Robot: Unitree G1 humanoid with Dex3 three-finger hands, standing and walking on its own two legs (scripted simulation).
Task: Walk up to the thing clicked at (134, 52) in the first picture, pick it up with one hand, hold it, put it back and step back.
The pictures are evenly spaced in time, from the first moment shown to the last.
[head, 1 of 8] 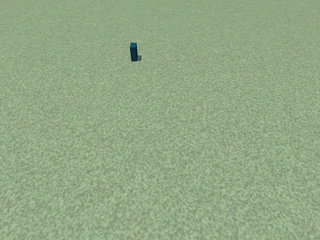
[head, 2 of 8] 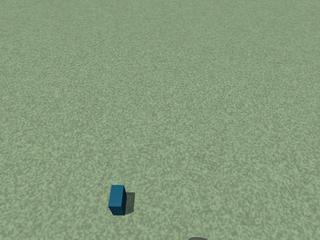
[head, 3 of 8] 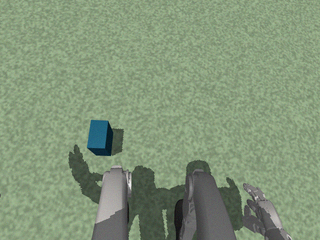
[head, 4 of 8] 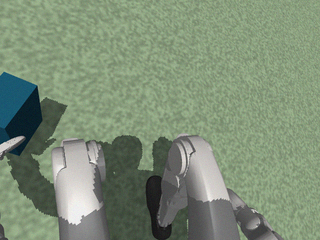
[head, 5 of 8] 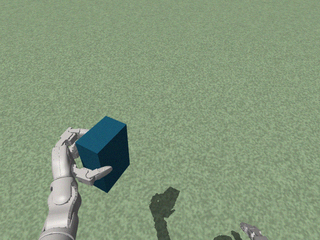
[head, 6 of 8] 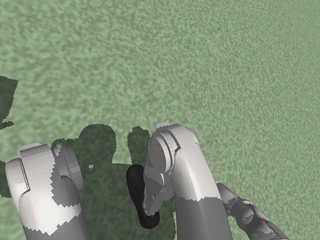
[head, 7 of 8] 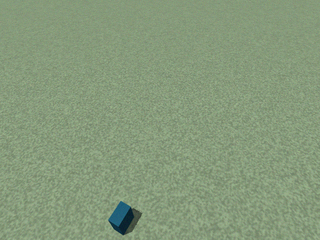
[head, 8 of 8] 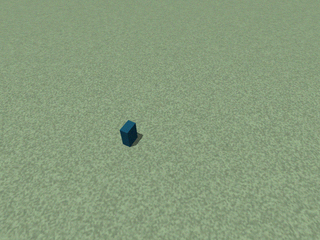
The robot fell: no
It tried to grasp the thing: yes
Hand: left
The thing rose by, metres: 0.65
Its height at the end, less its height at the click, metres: +0.00
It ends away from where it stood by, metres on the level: 0.02
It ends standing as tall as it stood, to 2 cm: yes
